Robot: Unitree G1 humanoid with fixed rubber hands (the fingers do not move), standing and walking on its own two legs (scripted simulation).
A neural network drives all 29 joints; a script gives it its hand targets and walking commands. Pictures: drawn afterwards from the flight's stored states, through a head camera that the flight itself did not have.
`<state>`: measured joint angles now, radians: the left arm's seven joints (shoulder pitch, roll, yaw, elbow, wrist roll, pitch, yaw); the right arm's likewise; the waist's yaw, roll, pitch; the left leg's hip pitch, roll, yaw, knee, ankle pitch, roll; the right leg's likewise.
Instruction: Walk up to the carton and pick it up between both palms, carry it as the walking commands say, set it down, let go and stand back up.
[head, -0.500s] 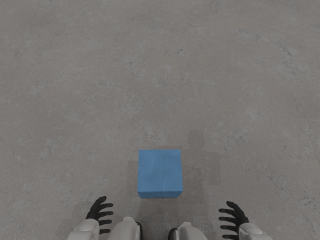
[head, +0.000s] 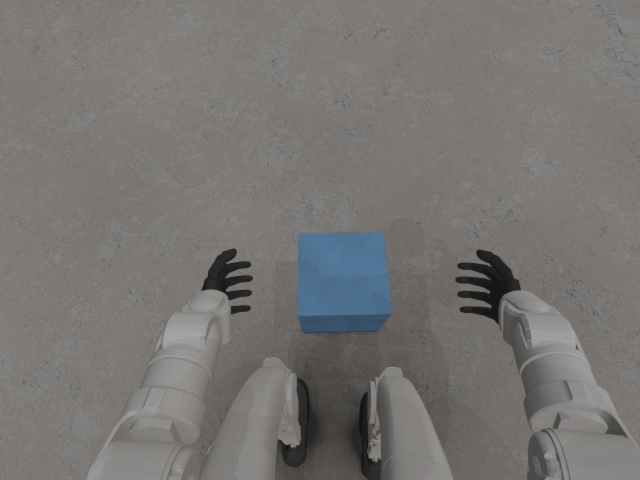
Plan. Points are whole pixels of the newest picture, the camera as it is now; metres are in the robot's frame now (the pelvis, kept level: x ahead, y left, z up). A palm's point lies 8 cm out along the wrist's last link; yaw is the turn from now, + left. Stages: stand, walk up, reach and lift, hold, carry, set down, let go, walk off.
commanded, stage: reach and lift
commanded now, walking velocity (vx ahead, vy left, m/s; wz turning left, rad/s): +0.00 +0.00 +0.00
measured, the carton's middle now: (340, 286) +0.48 -0.02 -0.56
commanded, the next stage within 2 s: none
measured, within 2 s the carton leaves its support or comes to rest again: neither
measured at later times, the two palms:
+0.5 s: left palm (231, 222) +0.45 +0.17 -0.12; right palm (478, 215) +0.48 -0.22 -0.12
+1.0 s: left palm (243, 226) +0.48 +0.17 -0.20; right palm (452, 222) +0.51 -0.21 -0.20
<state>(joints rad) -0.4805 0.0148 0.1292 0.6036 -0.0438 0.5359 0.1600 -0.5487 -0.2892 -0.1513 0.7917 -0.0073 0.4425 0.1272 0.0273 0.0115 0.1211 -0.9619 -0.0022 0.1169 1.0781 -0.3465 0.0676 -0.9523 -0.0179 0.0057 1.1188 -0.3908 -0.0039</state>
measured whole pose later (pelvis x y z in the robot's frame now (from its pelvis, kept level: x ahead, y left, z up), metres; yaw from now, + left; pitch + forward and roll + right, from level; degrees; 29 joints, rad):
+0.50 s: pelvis +0.03 -0.02 -0.02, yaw +1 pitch +36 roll +1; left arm -0.83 0.10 0.26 0.85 -0.02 0.11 0.16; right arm -0.92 -0.29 -0.21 1.01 0.04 0.08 0.02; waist 0.03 0.00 -0.05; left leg -1.39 0.01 0.08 1.09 -0.32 0.05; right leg -1.38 0.00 -0.02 1.13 -0.38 -0.02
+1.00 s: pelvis +0.01 -0.02 -0.08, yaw +1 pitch +47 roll +0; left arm -0.99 0.12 0.35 0.89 0.02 0.05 0.11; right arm -1.07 -0.28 -0.27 1.02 -0.01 0.04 0.01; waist 0.02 0.00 -0.12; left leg -1.77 0.01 0.07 1.31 -0.36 0.04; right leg -1.75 -0.01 -0.04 1.35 -0.42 -0.03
